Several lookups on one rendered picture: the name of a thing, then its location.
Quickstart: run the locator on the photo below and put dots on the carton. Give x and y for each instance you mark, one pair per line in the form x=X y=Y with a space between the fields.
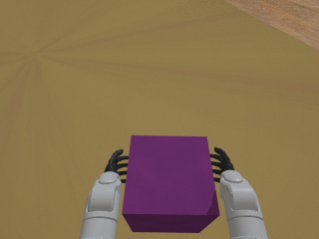
x=169 y=184

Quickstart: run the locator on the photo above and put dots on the right robot forearm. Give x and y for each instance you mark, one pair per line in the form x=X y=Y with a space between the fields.
x=242 y=209

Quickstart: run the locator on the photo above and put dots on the robot right hand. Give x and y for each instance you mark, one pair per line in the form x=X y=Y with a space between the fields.
x=224 y=163

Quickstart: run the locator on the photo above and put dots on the robot left hand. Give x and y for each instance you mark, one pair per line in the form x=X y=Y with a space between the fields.
x=113 y=166

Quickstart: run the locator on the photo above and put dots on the left robot forearm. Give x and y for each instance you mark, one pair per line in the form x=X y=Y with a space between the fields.
x=101 y=212

